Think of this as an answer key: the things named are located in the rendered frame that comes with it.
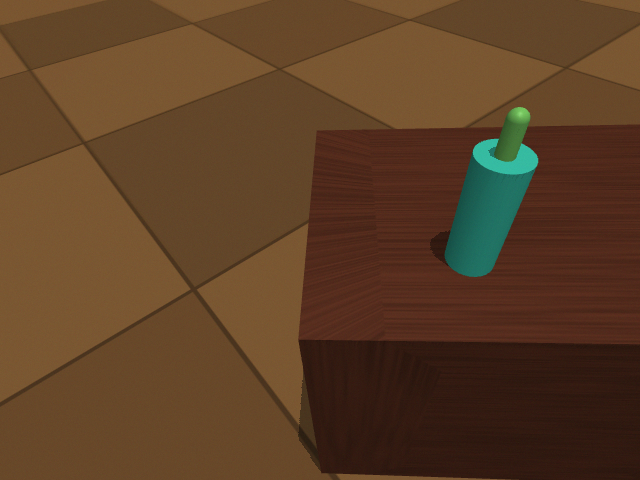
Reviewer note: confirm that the bottle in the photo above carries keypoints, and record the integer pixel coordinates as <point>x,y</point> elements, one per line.
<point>497,178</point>

